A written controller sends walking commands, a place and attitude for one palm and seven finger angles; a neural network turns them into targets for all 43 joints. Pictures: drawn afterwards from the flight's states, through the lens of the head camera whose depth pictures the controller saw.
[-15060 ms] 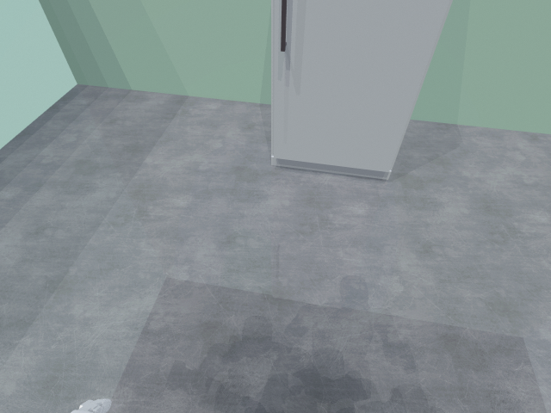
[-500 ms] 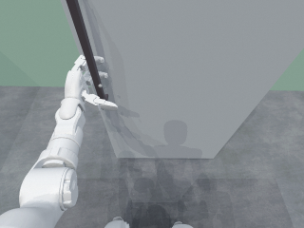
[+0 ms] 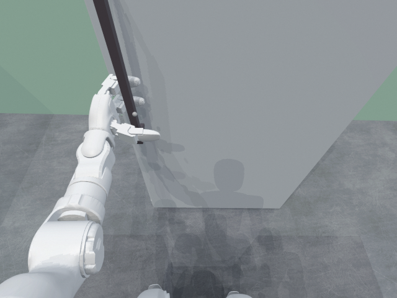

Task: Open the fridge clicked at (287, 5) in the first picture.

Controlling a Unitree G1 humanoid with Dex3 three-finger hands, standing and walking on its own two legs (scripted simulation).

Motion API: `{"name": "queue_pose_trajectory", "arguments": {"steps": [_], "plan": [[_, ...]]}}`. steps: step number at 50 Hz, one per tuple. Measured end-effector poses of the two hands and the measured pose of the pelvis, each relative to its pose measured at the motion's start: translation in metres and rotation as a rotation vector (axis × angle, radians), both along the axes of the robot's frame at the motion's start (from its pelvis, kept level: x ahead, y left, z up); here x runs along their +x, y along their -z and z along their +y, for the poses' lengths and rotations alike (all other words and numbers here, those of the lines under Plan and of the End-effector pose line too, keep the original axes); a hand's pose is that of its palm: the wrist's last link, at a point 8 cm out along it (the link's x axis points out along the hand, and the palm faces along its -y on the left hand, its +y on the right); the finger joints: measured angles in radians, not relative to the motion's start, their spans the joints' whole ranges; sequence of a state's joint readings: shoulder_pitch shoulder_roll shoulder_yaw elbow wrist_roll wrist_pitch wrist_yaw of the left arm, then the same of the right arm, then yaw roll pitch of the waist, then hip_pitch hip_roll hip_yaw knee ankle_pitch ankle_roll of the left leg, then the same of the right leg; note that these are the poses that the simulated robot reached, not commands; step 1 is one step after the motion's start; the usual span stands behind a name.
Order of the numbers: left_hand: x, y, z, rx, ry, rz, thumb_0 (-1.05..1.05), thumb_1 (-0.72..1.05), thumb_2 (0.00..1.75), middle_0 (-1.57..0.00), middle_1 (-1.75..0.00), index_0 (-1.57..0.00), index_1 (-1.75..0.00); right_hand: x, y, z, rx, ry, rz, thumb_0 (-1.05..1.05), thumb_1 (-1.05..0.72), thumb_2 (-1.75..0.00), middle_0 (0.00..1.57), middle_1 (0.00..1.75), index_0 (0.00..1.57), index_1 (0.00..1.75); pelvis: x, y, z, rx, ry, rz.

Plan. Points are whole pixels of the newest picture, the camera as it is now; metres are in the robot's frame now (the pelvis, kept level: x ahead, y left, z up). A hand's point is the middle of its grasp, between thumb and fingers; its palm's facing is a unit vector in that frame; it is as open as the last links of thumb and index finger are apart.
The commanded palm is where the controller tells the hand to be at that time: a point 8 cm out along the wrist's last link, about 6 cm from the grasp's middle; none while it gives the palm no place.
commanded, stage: grip the handle and tug to test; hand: left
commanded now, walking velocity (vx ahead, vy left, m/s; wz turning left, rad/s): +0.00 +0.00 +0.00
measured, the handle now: (126, 78) +0.52 +0.14 +0.15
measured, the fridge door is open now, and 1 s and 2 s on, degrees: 0 0 12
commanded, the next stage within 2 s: pull the door a little, standing still in 1.22 s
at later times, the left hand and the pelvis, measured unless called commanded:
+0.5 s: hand (136, 112) +0.47 +0.12 +0.10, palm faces -0.04 -1.00 -0.01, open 5.4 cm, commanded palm +0.44 +0.17 +0.10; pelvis +0.00 +0.00 +0.00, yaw +0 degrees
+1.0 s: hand (139, 112) +0.47 +0.11 +0.10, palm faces -0.04 -1.00 +0.00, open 5.1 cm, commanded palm +0.43 +0.17 +0.10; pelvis +0.01 -0.01 +0.00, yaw -1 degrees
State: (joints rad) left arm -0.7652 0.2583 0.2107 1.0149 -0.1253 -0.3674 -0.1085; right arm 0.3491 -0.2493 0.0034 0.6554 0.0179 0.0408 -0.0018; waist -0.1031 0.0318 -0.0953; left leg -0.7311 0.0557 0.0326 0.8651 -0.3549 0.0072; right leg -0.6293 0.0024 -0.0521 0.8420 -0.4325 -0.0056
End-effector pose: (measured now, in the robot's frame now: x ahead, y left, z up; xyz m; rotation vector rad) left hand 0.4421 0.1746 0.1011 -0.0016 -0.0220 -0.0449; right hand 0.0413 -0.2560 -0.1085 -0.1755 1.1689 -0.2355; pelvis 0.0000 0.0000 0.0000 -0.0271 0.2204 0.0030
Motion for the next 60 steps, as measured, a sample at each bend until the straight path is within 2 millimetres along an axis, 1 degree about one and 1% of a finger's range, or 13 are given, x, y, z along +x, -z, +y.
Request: {"name": "queue_pose_trajectory", "arguments": {"steps": [8,22,27,29,44,50,55,60], "plan": [[0.003,0.001,-0.008,0.001,0.005,0.002,-0.01,-0.04,0.49,-0.35,-1.27,-0.35,-1.26,-0.004,0.002,0.000,0.001,-0.002,0.010,0.01,-0.91,-0.90,0.20,0.30,0.20,0.30,-0.002,0.001,0.000,0.000,-0.001,0.006],[0.004,0.002,-0.002,0.007,-0.007,0.011,0.00,0.60,0.76,-0.42,-1.36,-0.42,-1.35,-0.012,0.002,-0.003,-0.001,0.014,0.029,0.01,-0.91,-0.90,0.20,0.30,0.20,0.30,-0.001,0.000,-0.003,0.001,0.001,0.005],[0.007,0.001,-0.006,0.011,0.003,0.002,0.01,0.77,0.84,-0.44,-1.38,-0.44,-1.38,-0.012,0.002,-0.006,-0.006,0.012,0.036,0.01,-0.91,-0.90,0.20,0.30,0.20,0.30,-0.001,0.001,-0.003,0.000,-0.001,0.012],[0.007,0.001,-0.008,0.005,0.005,0.001,0.01,0.80,0.85,-0.44,-1.39,-0.44,-1.38,-0.012,0.002,-0.006,-0.005,0.010,0.037,0.01,-0.91,-0.90,0.20,0.30,0.20,0.30,0.000,0.001,-0.004,0.001,-0.001,0.014],[0.008,0.001,-0.008,0.006,0.004,0.008,0.00,0.79,0.85,-0.45,-1.40,-0.43,-1.40,-0.004,0.001,-0.006,0.002,0.010,0.021,0.01,-0.91,-0.90,0.20,0.30,0.20,0.30,0.002,0.000,-0.006,0.003,0.002,0.013],[0.007,0.001,-0.008,-0.001,-0.001,0.008,0.01,0.80,0.84,-0.43,-1.40,-0.42,-1.40,0.000,-0.001,-0.006,0.010,0.021,0.005,0.01,-0.91,-0.90,0.20,0.30,0.20,0.30,0.006,-0.001,-0.006,0.007,0.014,0.012],[0.005,0.001,-0.008,-0.005,-0.002,0.002,0.01,0.81,0.82,-0.40,-1.40,-0.40,-1.40,0.007,-0.003,-0.005,0.018,0.030,-0.009,0.01,-0.91,-0.90,0.20,0.30,0.20,0.30,0.013,-0.004,-0.005,0.010,0.023,0.008],[0.001,0.001,-0.006,-0.007,0.006,-0.002,0.01,0.80,0.80,-0.39,-1.40,-0.38,-1.40,0.019,-0.007,-0.005,0.022,0.032,-0.031,0.01,-0.91,-0.90,0.20,0.30,0.20,0.30,0.021,-0.006,-0.005,0.012,0.030,0.002]]}}
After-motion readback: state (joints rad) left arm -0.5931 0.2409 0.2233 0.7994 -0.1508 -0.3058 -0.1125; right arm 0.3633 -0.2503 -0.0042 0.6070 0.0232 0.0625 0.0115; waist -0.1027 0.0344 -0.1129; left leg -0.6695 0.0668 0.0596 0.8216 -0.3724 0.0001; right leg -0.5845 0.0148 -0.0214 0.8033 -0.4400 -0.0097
